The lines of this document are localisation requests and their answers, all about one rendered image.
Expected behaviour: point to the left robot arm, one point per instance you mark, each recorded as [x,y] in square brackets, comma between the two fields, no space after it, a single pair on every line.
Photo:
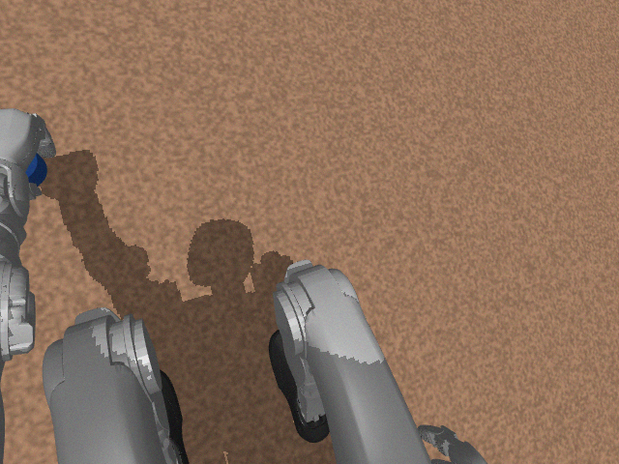
[17,303]

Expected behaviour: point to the right robot foot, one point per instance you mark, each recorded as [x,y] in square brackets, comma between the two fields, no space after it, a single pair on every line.
[312,432]

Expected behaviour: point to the right robot hand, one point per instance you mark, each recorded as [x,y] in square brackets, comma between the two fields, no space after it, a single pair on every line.
[447,443]

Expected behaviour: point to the tin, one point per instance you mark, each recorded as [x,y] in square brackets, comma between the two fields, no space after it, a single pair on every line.
[36,171]

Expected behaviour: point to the left robot hand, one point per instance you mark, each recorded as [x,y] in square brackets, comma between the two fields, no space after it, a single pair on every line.
[22,136]

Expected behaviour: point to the left robot foot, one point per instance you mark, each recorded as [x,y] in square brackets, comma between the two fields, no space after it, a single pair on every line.
[174,418]

